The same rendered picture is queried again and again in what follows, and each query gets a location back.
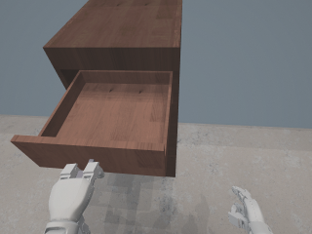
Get robot left forearm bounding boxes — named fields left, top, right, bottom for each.
left=43, top=219, right=80, bottom=234

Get handle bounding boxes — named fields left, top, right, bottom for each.
left=76, top=159, right=95, bottom=185

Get robot right forearm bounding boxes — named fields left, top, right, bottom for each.
left=247, top=221, right=273, bottom=234

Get drawer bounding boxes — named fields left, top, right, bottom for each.
left=10, top=70, right=174, bottom=177

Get right robot hand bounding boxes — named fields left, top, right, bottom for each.
left=228, top=185, right=266, bottom=231

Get cabinet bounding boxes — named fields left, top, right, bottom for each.
left=43, top=0, right=182, bottom=177

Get left robot hand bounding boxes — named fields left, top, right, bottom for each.
left=48, top=162, right=105, bottom=234

